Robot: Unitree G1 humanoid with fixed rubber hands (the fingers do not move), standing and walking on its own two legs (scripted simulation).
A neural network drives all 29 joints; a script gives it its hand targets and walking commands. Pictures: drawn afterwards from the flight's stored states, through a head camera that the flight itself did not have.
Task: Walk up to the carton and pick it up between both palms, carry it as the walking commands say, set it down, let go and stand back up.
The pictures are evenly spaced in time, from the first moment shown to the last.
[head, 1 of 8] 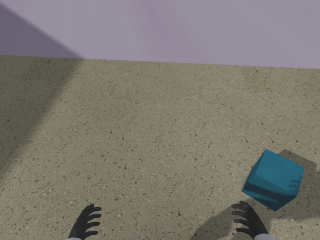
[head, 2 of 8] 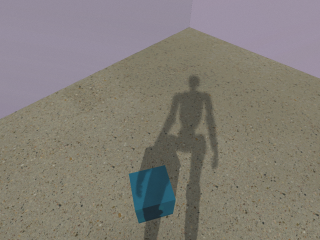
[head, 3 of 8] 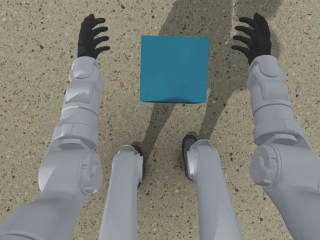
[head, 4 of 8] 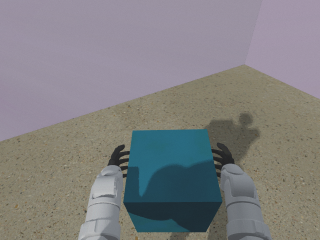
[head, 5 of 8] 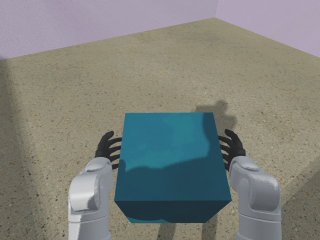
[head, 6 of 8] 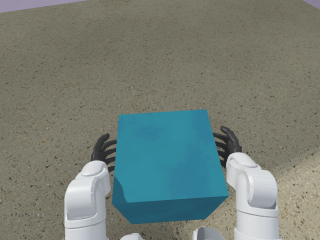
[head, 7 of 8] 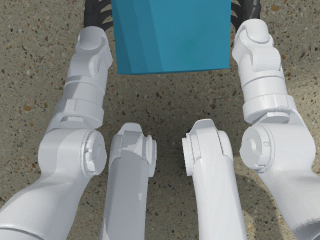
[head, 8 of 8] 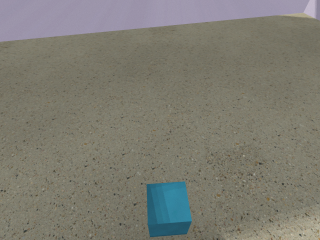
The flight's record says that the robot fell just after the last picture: no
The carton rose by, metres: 0.69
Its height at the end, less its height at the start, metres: +0.00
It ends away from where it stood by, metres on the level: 2.65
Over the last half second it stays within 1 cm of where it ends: yes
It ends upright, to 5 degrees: yes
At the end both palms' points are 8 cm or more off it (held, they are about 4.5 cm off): yes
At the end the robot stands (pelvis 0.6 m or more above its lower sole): yes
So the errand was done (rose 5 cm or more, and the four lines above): yes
